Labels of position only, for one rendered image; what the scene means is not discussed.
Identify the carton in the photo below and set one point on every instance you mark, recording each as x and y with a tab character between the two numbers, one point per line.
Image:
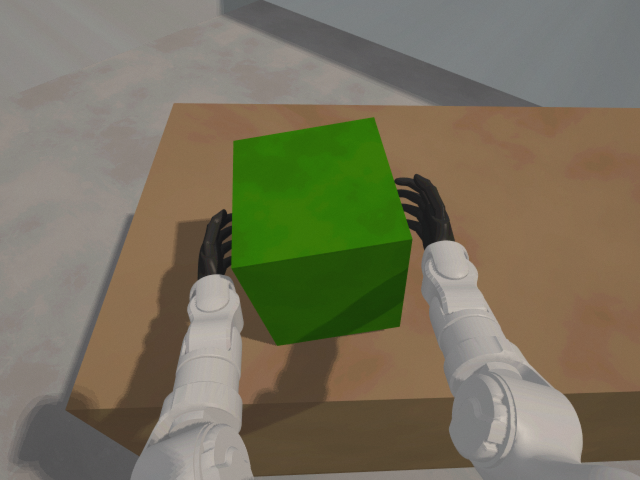
320	241

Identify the left robot forearm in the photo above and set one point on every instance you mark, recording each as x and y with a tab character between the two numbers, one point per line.
209	368

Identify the left robot upper arm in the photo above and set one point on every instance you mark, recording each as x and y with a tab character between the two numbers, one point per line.
213	451

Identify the right robot upper arm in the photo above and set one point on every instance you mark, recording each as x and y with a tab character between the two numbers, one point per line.
512	429

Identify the right robot forearm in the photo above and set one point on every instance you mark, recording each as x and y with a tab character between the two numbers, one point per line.
466	329

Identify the left robot hand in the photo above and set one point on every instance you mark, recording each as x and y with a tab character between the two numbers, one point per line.
212	250

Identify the right robot hand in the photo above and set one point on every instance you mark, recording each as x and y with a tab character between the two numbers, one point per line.
434	223

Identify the pedestal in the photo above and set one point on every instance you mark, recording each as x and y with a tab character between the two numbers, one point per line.
546	202

